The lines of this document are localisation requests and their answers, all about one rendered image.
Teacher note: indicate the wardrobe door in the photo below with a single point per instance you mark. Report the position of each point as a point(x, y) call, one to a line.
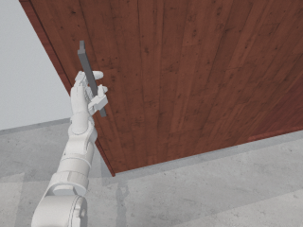
point(183, 77)
point(287, 113)

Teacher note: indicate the left robot forearm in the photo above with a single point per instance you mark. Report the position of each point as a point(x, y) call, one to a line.
point(71, 177)

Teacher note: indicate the left robot upper arm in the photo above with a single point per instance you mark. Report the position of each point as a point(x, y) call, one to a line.
point(62, 211)

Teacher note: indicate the robot left hand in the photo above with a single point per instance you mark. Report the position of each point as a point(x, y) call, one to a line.
point(81, 95)

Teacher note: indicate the handle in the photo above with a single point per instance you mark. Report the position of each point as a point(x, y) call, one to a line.
point(89, 73)

